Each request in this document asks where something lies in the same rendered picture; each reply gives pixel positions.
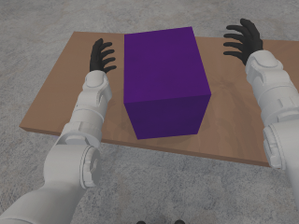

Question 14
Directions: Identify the robot left forearm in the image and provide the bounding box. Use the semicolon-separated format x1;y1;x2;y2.
43;70;112;180

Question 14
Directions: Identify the robot right forearm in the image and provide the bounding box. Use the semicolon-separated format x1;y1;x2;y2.
245;49;299;127

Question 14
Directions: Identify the table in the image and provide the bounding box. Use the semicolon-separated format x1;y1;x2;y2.
19;31;299;169

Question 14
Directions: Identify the right robot hand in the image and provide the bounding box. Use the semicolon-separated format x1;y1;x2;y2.
223;18;263;65

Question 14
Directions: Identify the left robot upper arm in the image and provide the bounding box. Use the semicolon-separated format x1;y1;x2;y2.
0;144;102;224

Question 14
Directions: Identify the left robot hand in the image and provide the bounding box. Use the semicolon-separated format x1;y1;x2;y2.
90;38;117;73

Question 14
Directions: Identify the carton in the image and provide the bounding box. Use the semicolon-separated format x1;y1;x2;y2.
123;26;211;140

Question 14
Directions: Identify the right robot upper arm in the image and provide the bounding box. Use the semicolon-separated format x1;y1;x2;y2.
263;119;299;213

